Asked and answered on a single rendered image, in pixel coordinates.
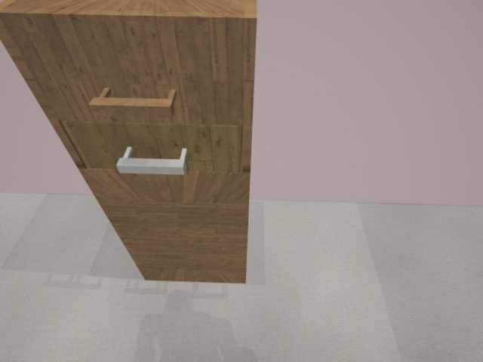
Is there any cabinet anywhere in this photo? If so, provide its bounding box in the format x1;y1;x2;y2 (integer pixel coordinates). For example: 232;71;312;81
0;0;257;284

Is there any drawer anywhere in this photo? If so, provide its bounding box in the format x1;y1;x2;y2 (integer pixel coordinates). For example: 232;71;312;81
61;121;243;173

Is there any handle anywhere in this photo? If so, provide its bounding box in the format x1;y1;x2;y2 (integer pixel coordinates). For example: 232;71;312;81
89;97;175;118
116;147;187;175

